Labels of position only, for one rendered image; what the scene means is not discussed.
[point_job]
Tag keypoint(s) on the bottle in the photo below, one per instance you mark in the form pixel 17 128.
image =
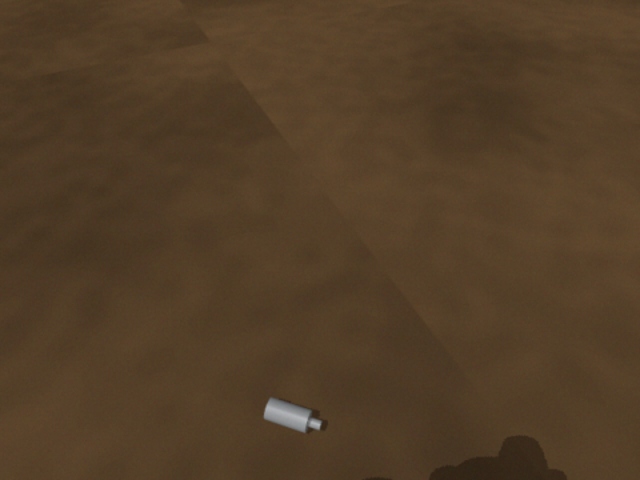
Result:
pixel 290 415

